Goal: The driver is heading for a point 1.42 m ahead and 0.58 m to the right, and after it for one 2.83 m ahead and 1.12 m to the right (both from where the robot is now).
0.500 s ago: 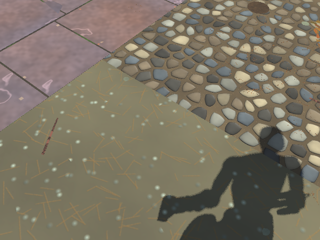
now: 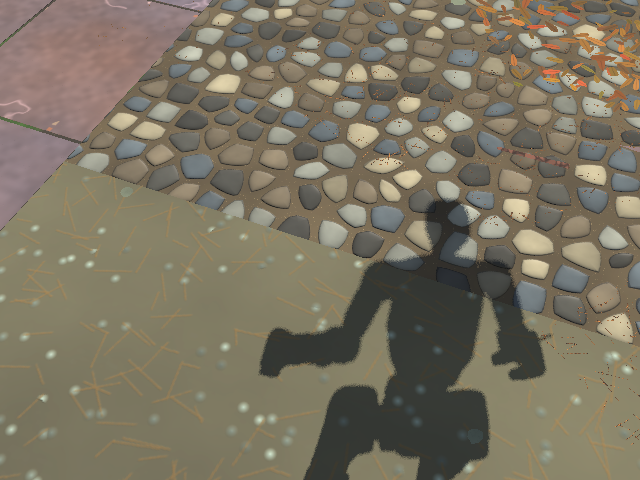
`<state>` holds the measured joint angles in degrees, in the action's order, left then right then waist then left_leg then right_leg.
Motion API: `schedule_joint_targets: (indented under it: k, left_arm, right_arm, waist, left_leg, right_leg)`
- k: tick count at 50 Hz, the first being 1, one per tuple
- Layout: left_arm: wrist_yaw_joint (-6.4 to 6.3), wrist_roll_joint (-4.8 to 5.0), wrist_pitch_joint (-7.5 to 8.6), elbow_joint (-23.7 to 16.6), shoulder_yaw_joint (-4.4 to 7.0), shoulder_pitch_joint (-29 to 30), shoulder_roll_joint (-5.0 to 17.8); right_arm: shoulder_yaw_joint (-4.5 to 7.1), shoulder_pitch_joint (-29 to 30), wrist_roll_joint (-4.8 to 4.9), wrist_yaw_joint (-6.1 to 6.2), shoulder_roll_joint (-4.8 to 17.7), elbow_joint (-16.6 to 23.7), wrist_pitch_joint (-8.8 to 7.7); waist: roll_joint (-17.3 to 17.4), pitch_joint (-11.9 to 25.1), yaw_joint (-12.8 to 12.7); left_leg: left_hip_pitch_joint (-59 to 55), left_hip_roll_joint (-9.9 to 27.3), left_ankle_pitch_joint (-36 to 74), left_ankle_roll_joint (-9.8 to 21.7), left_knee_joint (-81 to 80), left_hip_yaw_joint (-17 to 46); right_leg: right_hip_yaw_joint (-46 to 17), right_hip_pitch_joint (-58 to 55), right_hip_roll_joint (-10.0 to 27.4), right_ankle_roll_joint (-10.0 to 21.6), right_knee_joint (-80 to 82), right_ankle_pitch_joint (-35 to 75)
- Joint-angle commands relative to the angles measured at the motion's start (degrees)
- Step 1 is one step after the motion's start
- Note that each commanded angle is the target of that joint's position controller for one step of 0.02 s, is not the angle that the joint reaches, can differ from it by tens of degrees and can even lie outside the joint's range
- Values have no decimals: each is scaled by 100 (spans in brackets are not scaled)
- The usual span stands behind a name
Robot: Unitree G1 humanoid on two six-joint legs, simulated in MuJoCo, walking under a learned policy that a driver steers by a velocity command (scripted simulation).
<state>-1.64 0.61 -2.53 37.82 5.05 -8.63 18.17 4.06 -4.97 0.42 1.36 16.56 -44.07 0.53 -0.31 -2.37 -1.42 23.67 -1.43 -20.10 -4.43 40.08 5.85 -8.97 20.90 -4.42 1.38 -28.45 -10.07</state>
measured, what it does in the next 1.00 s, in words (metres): steps on the spot, turning right: left foot, then right foot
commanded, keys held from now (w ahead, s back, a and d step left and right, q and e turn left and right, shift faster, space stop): e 0.74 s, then no key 0.26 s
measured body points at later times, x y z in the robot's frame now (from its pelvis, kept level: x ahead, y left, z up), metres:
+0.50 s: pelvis -0.01 -0.01 -0.01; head +0.02 -0.03 +0.44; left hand +0.24 +0.21 -0.09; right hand +0.03 -0.32 -0.12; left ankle +0.02 +0.14 -0.73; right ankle -0.04 -0.11 -0.74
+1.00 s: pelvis +0.00 +0.00 +0.00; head +0.03 +0.00 +0.45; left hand +0.29 +0.14 -0.10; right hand -0.02 -0.31 -0.10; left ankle +0.07 +0.10 -0.74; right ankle -0.05 -0.11 -0.73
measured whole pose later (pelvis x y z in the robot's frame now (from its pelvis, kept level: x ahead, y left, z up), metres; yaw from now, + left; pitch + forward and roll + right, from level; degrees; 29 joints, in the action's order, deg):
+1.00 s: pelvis +0.00 +0.00 +0.00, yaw -32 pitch +1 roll +1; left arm -1.1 -0.5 -2.0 36.1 2.8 -8.5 17.0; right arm 3.3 -9.2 -1.4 -0.1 15.6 -41.9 -0.7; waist -2.5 -1.7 -0.1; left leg 15.1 -1.2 -15.4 0.3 29.6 1.5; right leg -9.7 18.9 -4.8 0.0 -36.4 -22.6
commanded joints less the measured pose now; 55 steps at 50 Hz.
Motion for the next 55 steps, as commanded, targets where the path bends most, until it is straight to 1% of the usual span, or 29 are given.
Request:
schedule_joint_targets:
  k: [1,2,3,4,5,6,8,9,12,16,21,23,24,25,26,27,28,29,30,36,43,46,47,48,49,50,51,53,55]
  left_arm:
    - [-27,38,9,-455,222,269,886]
    - [-44,64,-15,-473,199,278,822]
    - [-50,32,-18,-491,134,108,604]
    - [-35,24,23,-618,73,-90,345]
    - [-20,-53,99,-609,204,-114,813]
    - [3,8,94,-469,321,-250,1100]
    - [-24,9,-13,-240,328,-434,932]
    - [-13,19,-50,-258,283,-396,775]
    - [31,100,-46,-526,170,49,511]
    - [121,49,-43,-730,67,258,363]
    - [234,64,-118,-755,120,10,482]
    - [256,52,-133,-613,174,-399,481]
    - [200,41,-125,-551,264,-632,703]
    - [94,25,-89,-651,425,-828,1428]
    - [157,-185,58,-787,381,-763,1505]
    - [201,-216,185,-752,310,-680,1242]
    - [177,-151,254,-696,260,-423,1090]
    - [138,-54,254,-710,221,-175,948]
    - [100,10,233,-729,177,3,878]
    - [-26,-15,163,-715,169,-99,930]
    - [56,-66,81,-669,103,2,868]
    - [57,3,65,-622,-4,165,657]
    - [49,-60,96,-567,-63,-60,478]
    - [62,-194,143,-524,-111,-494,308]
    - [29,-147,168,-596,-53,-279,470]
    - [-10,-133,157,-528,28,-157,752]
    - [-23,-94,136,-513,68,-16,769]
    - [-30,-87,49,-401,64,-89,603]
    - [15,-56,47,-284,-56,-175,232]
  right_arm:
    - [169,-323,11,-67,529,276,-168]
    - [203,-524,2,-84,577,206,-199]
    - [297,-699,-82,-56,934,198,-199]
    - [392,-525,-202,-8,1451,241,-132]
    - [330,-452,-365,-22,1208,361,-164]
    - [233,-114,-319,8,889,489,-186]
    - [161,233,-121,65,617,553,-167]
    - [132,178,-82,99,594,541,-150]
    - [153,-271,-130,183,683,461,-65]
    - [266,-396,-104,154,983,461,-7]
    - [343,-275,38,16,1165,459,-4]
    - [325,-217,148,-3,1076,405,-15]
    - [270,-565,99,-34,847,262,-37]
    - [127,-553,-228,-70,430,450,-48]
    - [151,18,-211,-7,558,734,-66]
    - [225,205,-94,28,796,735,-47]
    - [249,163,-29,48,825,708,-32]
    - [271,53,-65,91,827,594,-17]
    - [291,-17,-110,113,872,580,-4]
    - [190,15,-58,54,578,601,-41]
    - [154,-49,7,-89,601,634,-107]
    - [118,-396,-44,-168,473,569,-199]
    - [136,-452,-149,-156,674,609,-224]
    - [193,-376,-225,-123,1098,697,-211]
    - [97,-214,-300,-133,846,612,-218]
    - [26,-2,-260,-139,614,719,-254]
    - [25,-12,-217,-117,627,675,-263]
    - [36,12,-98,-80,735,626,-277]
    - [10,48,-71,-75,668,570,-212]
  waist:
    - [-1021,895,208]
    - [-952,873,313]
    - [-379,929,251]
    - [1344,696,-76]
    - [1520,702,60]
    - [1033,583,-59]
    - [764,380,-119]
    - [778,316,-44]
    - [922,372,262]
    - [1051,597,431]
    - [1127,605,306]
    - [945,648,46]
    - [359,739,27]
    - [-1478,818,139]
    - [-1617,975,-154]
    - [-979,928,-234]
    - [-846,717,-43]
    - [-606,647,73]
    - [-668,602,161]
    - [-735,762,109]
    - [-913,710,-25]
    - [-770,699,277]
    - [-393,763,194]
    - [835,851,-181]
    - [1471,641,-165]
    - [1198,504,-36]
    - [1128,479,39]
    - [942,436,63]
    - [875,443,36]
  left_leg:
    - [-614,-127,430,153,-1035,-198]
    - [-1063,-41,925,259,-1702,-224]
    - [-1647,805,1068,563,-2074,468]
    - [-1888,2001,1916,1367,-2380,1938]
    - [-1427,2617,2204,2070,-2486,2576]
    - [-1270,2346,2143,1996,-2406,2004]
    - [-1349,1645,1798,1496,-2260,958]
    - [-1397,1572,2070,1501,-2234,700]
    - [-1926,1526,2444,1629,-2239,246]
    - [-2172,1791,2716,1722,-2167,-23]
    - [-1881,1953,2890,1579,-1890,-342]
    - [-1577,1808,2550,1202,-1320,-661]
    - [-988,1538,1813,775,-594,-1053]
    - [704,821,-935,166,1251,-1557]
    - [1450,203,-2025,-10,2422,-717]
    - [1491,338,-1737,28,2935,-317]
    - [1520,414,-1212,102,2916,-222]
    - [1511,461,-800,103,2732,-175]
    - [1392,436,-498,62,2625,-168]
    - [895,146,43,-98,1331,-154]
    - [-158,100,-134,42,33,-261]
    - [-1135,133,1104,280,-1701,-346]
    - [-1652,640,1856,460,-1932,104]
    - [-1967,1599,3148,935,-1956,1058]
    - [-1244,2100,2891,1774,-2178,1730]
    - [-1123,2005,2536,1914,-2277,1648]
    - [-1261,1844,2409,1818,-2251,1498]
    - [-1455,1705,2502,1680,-2119,1224]
    - [-1433,1345,2818,1487,-1940,717]
  right_leg:
    - [-1666,-694,1214,880,496,846]
    - [-1619,-506,1035,692,309,585]
    - [-1281,34,687,378,-344,-368]
    - [-90,1238,-319,17,-1528,-2138]
    - [-15,1371,-74,-225,-2974,-2704]
    - [-97,1321,93,-294,-3627,-2303]
    - [82,1490,176,-477,-4117,-1595]
    - [152,1577,199,-568,-4259,-1420]
    - [517,1718,355,-730,-3574,-1160]
    - [788,1117,636,-733,-2399,-1348]
    - [1209,102,565,-413,-1019,-1079]
    - [1364,-721,381,-91,195,-185]
    - [947,-1540,483,134,672,686]
    - [-1114,-2601,2002,746,659,3095]
    - [-2168,-2082,2780,1899,740,3424]
    - [-1737,-1941,2502,1868,857,2930]
    - [-1282,-1758,2144,1533,852,2475]
    - [-1043,-1671,1866,1255,837,2066]
    - [-931,-1509,1743,1164,842,2114]
    - [-1042,-1468,1476,1163,786,1640]
    - [-1526,-998,1479,1158,544,1245]
    - [-1509,-759,1189,809,259,1067]
    - [-1300,-467,929,471,10,363]
    - [-540,-60,211,103,-850,-1167]
    - [-44,8,74,-182,-1058,-2021]
    - [-8,-93,261,-359,-1578,-2171]
    - [58,80,245,-441,-1859,-2123]
    - [57,240,419,-630,-2152,-2054]
    - [341,-79,481,-687,-1493,-1866]
Velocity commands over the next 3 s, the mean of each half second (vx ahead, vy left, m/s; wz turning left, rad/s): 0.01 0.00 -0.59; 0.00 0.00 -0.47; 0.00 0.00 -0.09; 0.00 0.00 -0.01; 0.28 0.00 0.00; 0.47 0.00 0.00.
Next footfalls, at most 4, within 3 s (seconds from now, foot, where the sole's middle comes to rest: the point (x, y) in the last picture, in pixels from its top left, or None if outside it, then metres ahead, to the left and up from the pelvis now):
0.06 left None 0.06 0.14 -0.77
0.48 right None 0.00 -0.12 -0.77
0.94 left None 0.10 0.08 -0.77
1.20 right None -0.06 -0.13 -0.77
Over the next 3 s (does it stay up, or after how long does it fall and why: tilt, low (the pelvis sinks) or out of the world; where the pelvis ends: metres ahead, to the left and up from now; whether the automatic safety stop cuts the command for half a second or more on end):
stays up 0.31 -0.24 0.01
